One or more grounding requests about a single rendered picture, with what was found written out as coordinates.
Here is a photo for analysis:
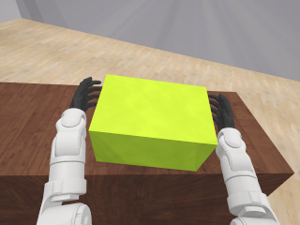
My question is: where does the right robot forearm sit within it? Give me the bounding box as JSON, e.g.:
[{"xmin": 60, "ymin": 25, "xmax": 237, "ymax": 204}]
[{"xmin": 216, "ymin": 127, "xmax": 280, "ymax": 225}]

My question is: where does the robot left hand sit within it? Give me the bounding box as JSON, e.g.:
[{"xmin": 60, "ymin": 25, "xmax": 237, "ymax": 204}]
[{"xmin": 69, "ymin": 77, "xmax": 102, "ymax": 113}]

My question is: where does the carton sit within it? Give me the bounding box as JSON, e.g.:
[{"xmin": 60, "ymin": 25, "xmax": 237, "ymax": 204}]
[{"xmin": 88, "ymin": 74, "xmax": 218, "ymax": 172}]

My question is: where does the robot right hand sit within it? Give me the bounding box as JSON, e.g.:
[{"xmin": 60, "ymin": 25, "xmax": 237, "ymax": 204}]
[{"xmin": 208, "ymin": 94, "xmax": 235, "ymax": 132}]

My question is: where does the pedestal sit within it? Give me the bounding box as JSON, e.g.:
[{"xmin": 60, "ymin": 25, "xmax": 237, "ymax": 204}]
[{"xmin": 0, "ymin": 82, "xmax": 294, "ymax": 225}]

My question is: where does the left robot forearm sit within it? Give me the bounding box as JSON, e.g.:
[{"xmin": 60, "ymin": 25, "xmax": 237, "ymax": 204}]
[{"xmin": 37, "ymin": 108, "xmax": 87, "ymax": 225}]

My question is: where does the left robot upper arm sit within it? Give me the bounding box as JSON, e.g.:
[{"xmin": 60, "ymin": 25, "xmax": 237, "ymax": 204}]
[{"xmin": 37, "ymin": 202, "xmax": 92, "ymax": 225}]

